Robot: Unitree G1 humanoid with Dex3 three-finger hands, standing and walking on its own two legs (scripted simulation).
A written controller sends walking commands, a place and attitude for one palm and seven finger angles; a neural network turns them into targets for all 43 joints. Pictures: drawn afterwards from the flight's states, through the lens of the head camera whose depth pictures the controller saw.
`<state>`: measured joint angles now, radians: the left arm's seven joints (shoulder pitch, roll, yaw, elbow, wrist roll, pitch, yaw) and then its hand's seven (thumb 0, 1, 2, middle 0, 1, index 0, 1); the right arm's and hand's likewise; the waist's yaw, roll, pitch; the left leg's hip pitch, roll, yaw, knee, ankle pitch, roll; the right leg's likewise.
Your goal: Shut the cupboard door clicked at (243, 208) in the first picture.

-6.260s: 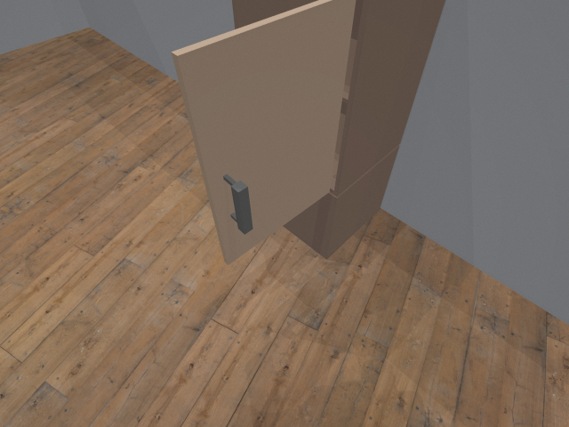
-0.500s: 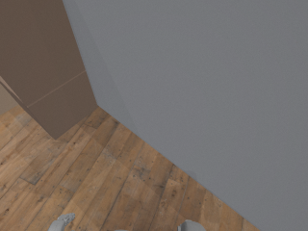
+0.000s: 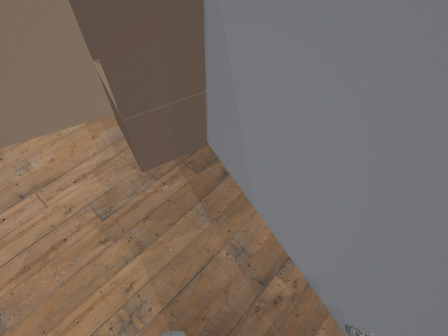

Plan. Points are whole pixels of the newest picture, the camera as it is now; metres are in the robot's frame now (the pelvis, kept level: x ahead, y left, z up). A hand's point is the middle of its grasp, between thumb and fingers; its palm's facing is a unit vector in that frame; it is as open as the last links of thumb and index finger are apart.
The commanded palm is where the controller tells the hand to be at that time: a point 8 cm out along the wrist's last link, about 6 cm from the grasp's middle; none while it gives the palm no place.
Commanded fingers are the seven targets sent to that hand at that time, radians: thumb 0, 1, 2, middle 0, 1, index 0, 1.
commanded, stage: turn to face it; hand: left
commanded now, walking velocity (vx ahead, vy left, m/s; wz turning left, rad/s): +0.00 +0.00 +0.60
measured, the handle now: out of the picture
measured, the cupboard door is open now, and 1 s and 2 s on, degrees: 87 87 87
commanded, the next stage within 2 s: take the last steps up to it in 0.72 s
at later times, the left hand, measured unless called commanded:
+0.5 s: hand out of the picture +0.06 +0.18 -0.13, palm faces +0.28 -0.91 -0.30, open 7.4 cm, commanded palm none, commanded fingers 0.00 0.90 0.90 -0.20 -0.30 -0.20 -0.30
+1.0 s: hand out of the picture -0.04 +0.17 -0.15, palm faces +0.50 -0.83 -0.25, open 7.4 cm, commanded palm none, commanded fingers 0.00 0.90 0.90 -0.20 -0.30 -0.20 -0.30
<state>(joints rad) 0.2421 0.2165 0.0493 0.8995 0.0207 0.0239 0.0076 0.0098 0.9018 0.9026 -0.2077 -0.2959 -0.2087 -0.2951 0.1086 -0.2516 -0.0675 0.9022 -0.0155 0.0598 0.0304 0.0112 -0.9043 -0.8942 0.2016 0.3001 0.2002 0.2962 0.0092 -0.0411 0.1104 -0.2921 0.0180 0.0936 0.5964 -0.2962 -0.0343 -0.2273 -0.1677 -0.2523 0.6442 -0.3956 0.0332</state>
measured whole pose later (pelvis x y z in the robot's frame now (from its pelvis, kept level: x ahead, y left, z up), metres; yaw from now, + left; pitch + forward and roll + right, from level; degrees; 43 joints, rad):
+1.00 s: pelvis +0.02 -0.04 +0.01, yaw +28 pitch +0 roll +0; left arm 0.21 0.23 0.06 0.97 0.02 0.05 -0.01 0.01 0.91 0.90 -0.20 -0.29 -0.20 -0.29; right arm 0.15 -0.20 -0.03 0.95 -0.03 0.01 -0.01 0.01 -0.90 -0.89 0.21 0.30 0.21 0.30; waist 0.03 0.01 0.08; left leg -0.24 -0.01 0.01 0.51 -0.26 0.02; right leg -0.36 -0.07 -0.06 0.86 -0.49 0.04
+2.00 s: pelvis +0.23 +0.17 +0.00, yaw +33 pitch -2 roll +2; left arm 0.14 0.16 0.05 0.95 0.03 -0.05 -0.01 0.01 0.91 0.90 -0.20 -0.29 -0.20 -0.29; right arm 0.35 -0.19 -0.05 1.12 -0.03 0.00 0.01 0.01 -0.91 -0.89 0.20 0.30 0.20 0.30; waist -0.02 0.02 0.06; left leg -0.27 0.02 0.10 0.90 -0.47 0.01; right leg -0.30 -0.05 -0.13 0.61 -0.28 -0.06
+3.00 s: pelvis +0.37 +0.35 +0.01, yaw +31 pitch +0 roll +0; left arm 0.15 0.17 0.03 0.99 0.02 0.02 0.03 0.01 0.91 0.90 -0.20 -0.29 -0.20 -0.29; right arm 0.24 -0.18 -0.05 1.06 -0.01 0.05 -0.03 0.01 -0.91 -0.89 0.20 0.30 0.20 0.30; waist -0.02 0.00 0.07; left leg -0.29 0.01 0.06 0.70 -0.46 -0.03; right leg -0.26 -0.01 -0.07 0.55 -0.29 -0.03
